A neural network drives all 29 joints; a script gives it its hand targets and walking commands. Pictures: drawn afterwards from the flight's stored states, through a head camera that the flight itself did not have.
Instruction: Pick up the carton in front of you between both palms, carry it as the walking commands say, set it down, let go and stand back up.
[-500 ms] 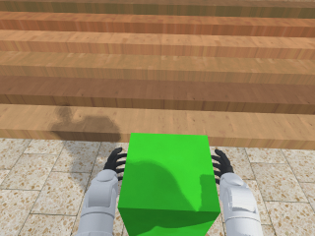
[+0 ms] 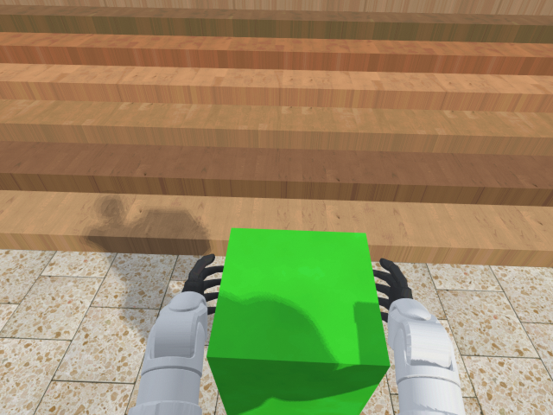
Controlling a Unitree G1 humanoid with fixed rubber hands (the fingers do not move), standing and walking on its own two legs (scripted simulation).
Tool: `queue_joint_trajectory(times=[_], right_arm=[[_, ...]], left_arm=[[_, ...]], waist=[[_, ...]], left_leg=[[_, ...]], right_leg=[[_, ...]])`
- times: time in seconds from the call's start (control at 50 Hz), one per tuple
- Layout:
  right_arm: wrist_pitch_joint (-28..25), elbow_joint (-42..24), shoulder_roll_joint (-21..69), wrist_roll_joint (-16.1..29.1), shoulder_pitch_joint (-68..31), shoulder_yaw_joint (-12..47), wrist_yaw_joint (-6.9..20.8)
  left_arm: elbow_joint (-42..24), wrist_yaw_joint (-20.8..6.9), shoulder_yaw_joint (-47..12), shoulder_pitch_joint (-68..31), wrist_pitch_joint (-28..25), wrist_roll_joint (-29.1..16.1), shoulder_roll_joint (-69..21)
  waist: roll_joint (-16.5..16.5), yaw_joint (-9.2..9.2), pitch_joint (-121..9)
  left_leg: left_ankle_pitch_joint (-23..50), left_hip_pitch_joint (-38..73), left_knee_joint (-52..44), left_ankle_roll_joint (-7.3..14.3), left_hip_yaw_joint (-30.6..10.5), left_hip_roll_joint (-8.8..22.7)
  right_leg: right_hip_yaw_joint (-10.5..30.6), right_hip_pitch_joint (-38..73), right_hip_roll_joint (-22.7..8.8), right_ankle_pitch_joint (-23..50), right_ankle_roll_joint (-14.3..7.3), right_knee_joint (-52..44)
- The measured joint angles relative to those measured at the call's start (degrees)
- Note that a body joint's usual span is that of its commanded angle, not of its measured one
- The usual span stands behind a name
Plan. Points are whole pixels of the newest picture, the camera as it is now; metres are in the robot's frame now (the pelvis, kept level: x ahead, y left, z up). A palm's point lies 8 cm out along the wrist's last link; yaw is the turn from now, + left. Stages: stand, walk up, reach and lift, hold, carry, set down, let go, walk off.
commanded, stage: hold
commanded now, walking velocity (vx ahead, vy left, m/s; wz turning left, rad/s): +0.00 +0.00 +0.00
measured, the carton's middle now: (294, 328) +0.29 +0.00 -0.02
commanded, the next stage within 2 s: carry in 0.42 s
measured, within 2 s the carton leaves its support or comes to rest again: neither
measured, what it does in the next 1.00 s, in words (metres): walks ahead: left foot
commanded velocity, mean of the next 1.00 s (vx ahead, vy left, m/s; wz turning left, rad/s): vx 0.31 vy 0.00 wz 0.00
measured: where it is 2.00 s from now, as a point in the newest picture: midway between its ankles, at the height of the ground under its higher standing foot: (310, 302)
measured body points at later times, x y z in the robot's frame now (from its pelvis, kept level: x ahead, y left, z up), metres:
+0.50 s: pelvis +0.01 +0.00 +0.00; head -0.03 +0.00 +0.45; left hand +0.31 +0.15 +0.04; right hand +0.31 -0.16 +0.04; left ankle +0.03 +0.13 -0.74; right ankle +0.02 -0.13 -0.74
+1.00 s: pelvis +0.20 -0.02 +0.00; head +0.18 -0.03 +0.45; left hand +0.46 +0.11 +0.08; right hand +0.44 -0.19 +0.07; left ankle +0.12 +0.08 -0.74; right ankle +0.15 -0.12 -0.70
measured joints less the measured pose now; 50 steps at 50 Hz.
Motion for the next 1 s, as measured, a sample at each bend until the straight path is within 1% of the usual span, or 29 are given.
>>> queue_joint_trajectory(times=[0.22, 0.42, 0.46, 0.5, 0.52, 0.54, 0.56, 0.6, 0.62, 0.66, 0.68, 0.72, 0.76, 0.78, 0.82, 0.84, 0.86, 0.88, 0.92, 0.94, 0.96, 1.0], right_arm=[[-0.88, 0.79, 0.39, -0.58, -1.53, -1.21, 0.16], [-0.38, -0.17, 0.03, -0.50, -0.10, 0.18, 0.18], [0.41, -1.10, -0.11, -0.09, 0.37, 0.70, -0.03], [1.20, -2.22, -0.27, 0.74, 1.19, 1.50, -0.51], [1.73, -3.04, -0.37, 1.18, 1.64, 2.03, -0.85], [2.39, -4.18, -0.43, 1.67, 1.86, 2.43, -1.07], [3.12, -5.58, -0.42, 2.18, 1.78, 2.76, -1.29], [4.71, -8.58, -0.31, 3.09, 1.40, 3.70, -2.09], [5.65, -10.08, -0.35, 3.52, 1.59, 4.17, -2.42], [8.27, -13.30, -0.61, 4.50, 2.72, 4.72, -2.93], [9.77, -15.06, -0.84, 5.05, 3.35, 4.71, -3.12], [12.50, -18.26, -1.71, 6.44, 4.73, 4.96, -3.88], [15.09, -21.11, -2.30, 8.10, 5.58, 5.24, -4.45], [16.27, -22.50, -2.33, 8.86, 5.77, 5.40, -4.74], [18.28, -25.73, -1.68, 9.96, 6.27, 5.66, -5.34], [19.14, -27.67, -1.07, 10.35, 6.60, 5.87, -5.67], [19.73, -29.16, -1.02, 10.70, 7.02, 6.94, -6.02], [20.17, -29.94, -1.14, 10.67, 7.60, 8.62, -6.63], [21.76, -31.65, -1.41, 10.57, 9.46, 10.50, -6.83], [22.71, -32.97, -1.49, 10.69, 10.71, 10.87, -6.95], [23.61, -34.33, -1.52, 10.90, 11.92, 11.04, -7.16], [25.19, -36.75, -1.51, 11.25, 13.53, 11.07, -7.61]], left_arm=[[0.77, -0.11, 1.37, -1.49, -0.89, 0.23, -0.38], [-0.29, -0.13, -0.01, 0.00, -0.37, 0.23, -0.01], [-1.01, 0.04, -0.39, 0.46, 0.24, -0.33, 0.12], [-2.10, 0.39, -0.91, 1.30, 0.90, -1.10, 0.29], [-2.99, 0.60, -1.30, 1.78, 1.47, -1.52, 0.40], [-4.25, 0.77, -1.57, 2.11, 2.11, -1.99, 0.48], [-5.84, 0.90, -1.70, 2.29, 2.77, -2.49, 0.56], [-9.31, 1.49, -2.07, 2.53, 4.20, -3.68, 0.87], [-10.81, 1.74, -2.21, 2.75, 5.09, -4.33, 0.99], [-13.21, 2.30, -2.50, 3.21, 7.51, -5.57, 0.69], [-14.19, 2.64, -3.03, 3.23, 8.86, -6.04, 0.60], [-15.91, 3.84, -5.01, 3.28, 11.45, -6.69, 0.61], [-18.97, 4.76, -6.45, 4.17, 14.25, -7.32, 0.83], [-20.91, 5.17, -6.82, 4.82, 15.53, -7.74, 0.94], [-25.42, 5.86, -6.98, 6.23, 17.94, -8.77, 1.12], [-27.97, 6.07, -6.86, 6.98, 19.01, -9.27, 1.21], [-30.39, 6.21, -6.51, 7.93, 19.86, -9.79, 1.33], [-32.26, 6.75, -6.41, 9.26, 20.48, -10.21, 1.44], [-34.94, 6.99, -6.52, 11.85, 22.13, -10.92, 1.53], [-35.88, 7.15, -6.91, 12.76, 23.05, -11.26, 1.52], [-36.55, 7.22, -7.34, 13.45, 23.82, -11.50, 1.52], [-37.44, 7.25, -7.98, 14.20, 24.85, -11.94, 1.50]], waist=[[-0.02, 0.16, 0.13], [0.02, 0.12, -0.41], [0.15, 0.35, -2.41], [0.21, 0.47, -4.84], [0.22, 0.50, -6.12], [0.27, 0.59, -7.15], [0.37, 0.77, -7.85], [0.74, 1.02, -8.79], [0.96, 0.93, -9.38], [1.54, 0.46, -11.25], [1.66, 0.23, -12.26], [0.76, -0.22, -13.68], [-0.84, -0.20, -14.06], [-1.44, -0.11, -13.91], [-2.30, 0.01, -13.16], [-2.43, 0.15, -12.77], [-2.76, 0.46, -12.61], [-2.91, 0.57, -12.87], [-1.31, 0.25, -13.51], [-0.35, -0.02, -13.73], [0.52, -0.36, -13.81], [1.84, -1.15, -13.42]], left_leg=[[-0.04, -0.72, 0.48, 0.01, 0.14, -0.07], [-0.07, 0.15, -0.57, -0.07, 0.03, 0.04], [-1.06, -2.53, 1.42, -0.14, 0.31, 0.10], [-5.73, -5.36, 4.36, -0.12, 0.78, 0.16], [-8.14, -6.50, 5.15, -0.10, 1.02, 0.24], [-8.94, -7.46, 5.45, -0.09, 1.30, 0.35], [-8.13, -8.29, 5.60, -0.04, 1.69, 0.51], [-5.01, -9.65, 6.58, 0.08, 2.48, 1.10], [-5.30, -10.18, 7.62, -0.04, 2.60, 1.46], [-8.38, -11.06, 9.52, -0.12, 2.03, 2.26], [-11.14, -11.92, 11.20, 0.25, 1.96, 2.74], [-14.39, -14.42, 15.49, 0.33, 4.38, 3.25], [-16.41, -16.38, 16.38, 0.46, 7.62, 2.67], [-16.36, -17.09, 15.44, 0.49, 9.06, 2.18], [-12.04, -17.04, 10.29, 0.50, 12.02, 1.10], [-8.72, -16.06, 7.00, 0.78, 13.15, 0.72], [-3.99, -15.12, 5.93, 1.45, 14.03, 0.58], [-3.48, -14.72, 6.79, 1.98, 14.87, 0.63], [-6.97, -13.15, 7.20, 2.46, 15.31, 1.59], [-8.11, -12.02, 6.21, 2.39, 15.11, 2.11], [-8.54, -10.62, 4.67, 2.13, 14.81, 2.58], [-8.25, -7.29, 1.18, 1.03, 14.18, 3.49]], right_leg=[[0.16, -0.83, -0.02, -0.09, 0.05, 0.65], [0.08, 0.06, 0.02, -0.12, -0.06, -0.41], [0.25, -2.72, 0.17, -0.96, -0.03, 1.56], [0.37, -5.76, 0.25, -5.56, -0.08, 4.71], [0.32, -7.13, 0.20, -8.39, -0.05, 5.92], [0.01, -8.48, -0.01, -10.05, -0.08, 6.90], [-0.63, -9.88, -0.38, -10.35, -0.20, 7.97], [-2.28, -11.90, -1.06, -8.84, -0.43, 9.55], [-2.87, -12.21, -1.07, -7.90, -0.41, 9.78], [-4.05, -11.88, -0.62, -6.95, -0.39, 8.99], [-4.64, -11.82, -0.40, -6.71, -0.68, 8.73], [-5.71, -11.49, -0.92, -8.43, -1.23, 8.65], [-5.84, -10.60, -2.10, -9.55, -1.40, 7.47], [-5.65, -10.04, -2.62, -9.66, -1.16, 6.64], [-5.17, -8.91, -3.47, -10.63, -0.83, 6.29], [-4.82, -8.70, -3.63, -11.96, -0.60, 7.58], [-4.70, -9.42, -3.99, -13.72, -0.51, 10.71], [-5.42, -11.33, -4.46, -14.66, -0.44, 15.81], [-7.22, -16.35, -3.69, -17.43, -0.98, 26.28], [-8.30, -19.08, -3.28, -18.57, -1.22, 30.04], [-9.35, -21.56, -3.06, -18.87, -1.32, 31.87], [-11.08, -25.29, -3.05, -16.43, -1.14, 29.75]])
